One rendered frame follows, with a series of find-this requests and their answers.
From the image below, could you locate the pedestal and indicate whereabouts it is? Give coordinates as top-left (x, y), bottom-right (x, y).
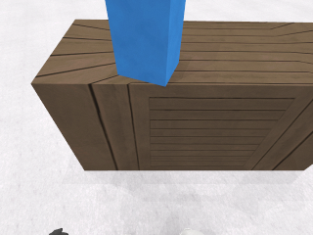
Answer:
top-left (30, 19), bottom-right (313, 171)

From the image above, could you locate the carton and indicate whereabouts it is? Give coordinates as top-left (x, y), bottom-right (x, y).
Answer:
top-left (105, 0), bottom-right (186, 87)

